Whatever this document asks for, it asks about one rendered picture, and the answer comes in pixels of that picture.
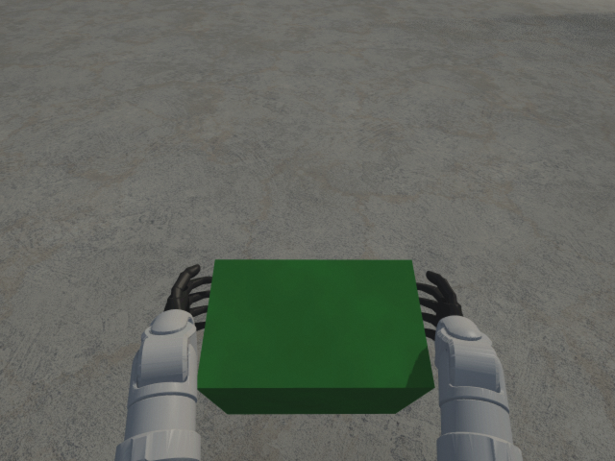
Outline carton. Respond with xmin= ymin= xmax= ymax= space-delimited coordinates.
xmin=197 ymin=259 xmax=435 ymax=414

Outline robot right hand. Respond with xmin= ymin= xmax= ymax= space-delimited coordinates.
xmin=416 ymin=271 xmax=463 ymax=341

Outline robot right forearm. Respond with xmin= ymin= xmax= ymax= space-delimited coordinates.
xmin=434 ymin=315 xmax=523 ymax=461

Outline robot left hand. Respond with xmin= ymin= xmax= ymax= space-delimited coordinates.
xmin=163 ymin=264 xmax=212 ymax=331

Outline robot left forearm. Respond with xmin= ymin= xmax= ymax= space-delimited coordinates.
xmin=114 ymin=309 xmax=201 ymax=461

